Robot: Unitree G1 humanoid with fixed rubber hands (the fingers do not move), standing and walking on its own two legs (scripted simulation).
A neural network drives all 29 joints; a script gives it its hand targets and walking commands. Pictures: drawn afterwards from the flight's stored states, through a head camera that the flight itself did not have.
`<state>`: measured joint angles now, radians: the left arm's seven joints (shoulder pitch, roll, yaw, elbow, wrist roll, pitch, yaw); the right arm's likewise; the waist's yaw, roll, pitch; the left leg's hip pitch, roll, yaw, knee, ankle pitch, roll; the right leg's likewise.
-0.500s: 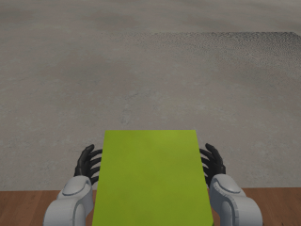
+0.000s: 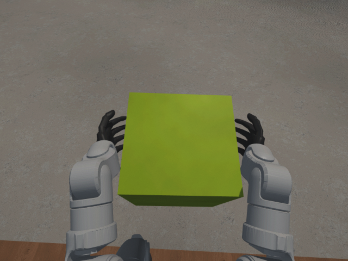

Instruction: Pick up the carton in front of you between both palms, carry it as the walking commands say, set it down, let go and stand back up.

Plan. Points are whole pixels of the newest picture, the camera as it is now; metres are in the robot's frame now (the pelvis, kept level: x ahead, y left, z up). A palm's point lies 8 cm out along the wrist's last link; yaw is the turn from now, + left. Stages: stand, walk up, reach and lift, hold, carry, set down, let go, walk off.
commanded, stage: carry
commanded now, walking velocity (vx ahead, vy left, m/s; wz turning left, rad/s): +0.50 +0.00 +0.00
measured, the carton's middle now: (177, 158) +0.34 +0.01 +0.03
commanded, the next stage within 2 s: none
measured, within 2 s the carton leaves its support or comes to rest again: neither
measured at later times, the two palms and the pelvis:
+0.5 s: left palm (134, 62) +0.67 +0.16 +0.07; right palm (231, 66) +0.65 -0.15 +0.08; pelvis +0.34 +0.02 -0.03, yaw +0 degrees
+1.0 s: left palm (151, 39) +1.02 +0.15 -0.05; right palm (216, 43) +1.02 -0.16 -0.05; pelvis +0.70 +0.00 -0.11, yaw -1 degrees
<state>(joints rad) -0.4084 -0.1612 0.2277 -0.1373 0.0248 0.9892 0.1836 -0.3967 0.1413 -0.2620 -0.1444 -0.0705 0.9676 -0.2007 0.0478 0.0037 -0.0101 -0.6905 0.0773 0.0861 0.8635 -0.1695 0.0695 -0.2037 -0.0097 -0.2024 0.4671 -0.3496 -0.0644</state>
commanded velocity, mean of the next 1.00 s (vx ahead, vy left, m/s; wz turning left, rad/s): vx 0.50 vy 0.00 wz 0.00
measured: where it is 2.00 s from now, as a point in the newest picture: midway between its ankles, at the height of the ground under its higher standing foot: (182, 126)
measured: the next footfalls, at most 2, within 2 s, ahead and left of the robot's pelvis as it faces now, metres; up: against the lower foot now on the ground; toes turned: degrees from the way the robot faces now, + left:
left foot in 0.10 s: +0.23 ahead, +0.10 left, +0.00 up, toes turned +6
right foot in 0.58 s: +0.56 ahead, -0.05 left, -0.09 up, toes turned -5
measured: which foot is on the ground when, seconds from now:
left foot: up 0.00-0.08, down 0.10-0.58, up 0.60-0.98, down 1.00-1.00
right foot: down 0.00-0.10, up 0.12-0.56, down 0.58-1.00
